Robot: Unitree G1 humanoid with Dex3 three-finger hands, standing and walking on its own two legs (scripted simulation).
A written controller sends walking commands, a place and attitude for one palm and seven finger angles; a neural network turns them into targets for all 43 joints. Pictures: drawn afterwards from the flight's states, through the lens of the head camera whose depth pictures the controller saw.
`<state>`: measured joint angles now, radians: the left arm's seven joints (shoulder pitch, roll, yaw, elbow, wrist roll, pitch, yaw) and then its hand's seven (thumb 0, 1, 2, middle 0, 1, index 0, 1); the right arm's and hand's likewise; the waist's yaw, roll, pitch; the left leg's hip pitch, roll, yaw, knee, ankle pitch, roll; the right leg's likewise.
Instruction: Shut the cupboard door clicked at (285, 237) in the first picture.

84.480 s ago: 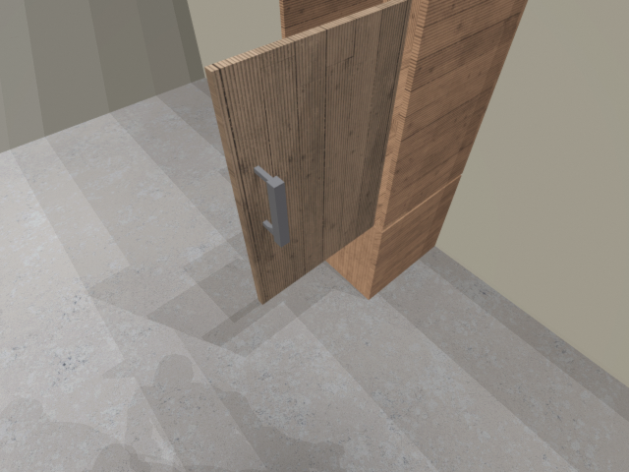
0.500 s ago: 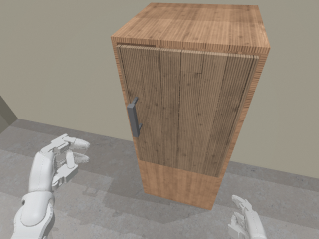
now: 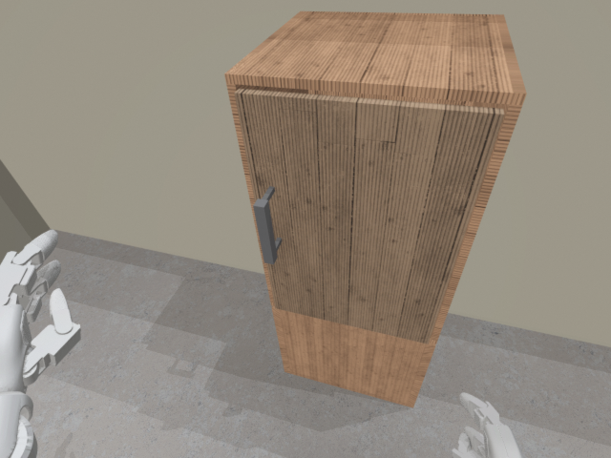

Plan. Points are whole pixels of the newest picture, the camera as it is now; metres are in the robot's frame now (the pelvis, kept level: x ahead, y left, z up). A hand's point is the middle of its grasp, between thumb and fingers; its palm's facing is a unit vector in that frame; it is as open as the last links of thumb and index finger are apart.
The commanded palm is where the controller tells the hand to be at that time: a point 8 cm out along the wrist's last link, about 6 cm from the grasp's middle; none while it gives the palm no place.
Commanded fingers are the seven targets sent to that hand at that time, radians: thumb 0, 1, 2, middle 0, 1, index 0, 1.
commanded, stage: draw the hand back to the body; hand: left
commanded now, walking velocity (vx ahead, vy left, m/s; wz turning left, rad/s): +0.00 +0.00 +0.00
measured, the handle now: (270, 226) +0.53 +0.15 -0.01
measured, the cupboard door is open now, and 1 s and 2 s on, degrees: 0 0 0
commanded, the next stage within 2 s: step back with the hand held close in 0.16 s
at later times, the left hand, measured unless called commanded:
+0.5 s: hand (78, 333) +0.18 +0.26 +0.15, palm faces +0.43 -0.79 -0.45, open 7.4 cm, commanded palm +0.13 +0.30 +0.17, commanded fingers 0.00 0.90 0.90 -0.20 -0.30 -0.20 -0.30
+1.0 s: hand (34, 372) +0.14 +0.28 +0.15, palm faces +0.43 -0.78 -0.46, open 7.4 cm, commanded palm +0.08 +0.31 +0.17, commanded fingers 0.00 0.90 0.90 -0.20 -0.30 -0.20 -0.30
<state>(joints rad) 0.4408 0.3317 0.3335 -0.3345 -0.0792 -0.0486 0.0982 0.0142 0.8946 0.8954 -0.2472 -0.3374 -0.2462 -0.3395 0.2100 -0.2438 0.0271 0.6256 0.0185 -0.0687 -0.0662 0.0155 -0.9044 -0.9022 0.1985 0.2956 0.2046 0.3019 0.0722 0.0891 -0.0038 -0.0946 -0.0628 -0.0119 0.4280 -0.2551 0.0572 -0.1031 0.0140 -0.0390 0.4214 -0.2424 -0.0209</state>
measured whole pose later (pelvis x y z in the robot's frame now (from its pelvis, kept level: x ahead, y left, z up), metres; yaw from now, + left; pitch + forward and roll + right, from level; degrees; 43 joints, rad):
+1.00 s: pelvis -0.06 +0.02 -0.02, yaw -1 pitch +0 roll -1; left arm 0.53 0.40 0.43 -0.46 -0.03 -0.18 0.14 0.01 0.89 0.89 -0.22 -0.30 -0.22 -0.30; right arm 0.23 -0.23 0.01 0.54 0.01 -0.01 -0.09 0.01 -0.90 -0.90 0.20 0.30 0.21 0.30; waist 0.01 0.01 -0.02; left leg -0.38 -0.06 0.02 0.62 -0.25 0.09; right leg -0.38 0.01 -0.02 0.58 -0.21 0.00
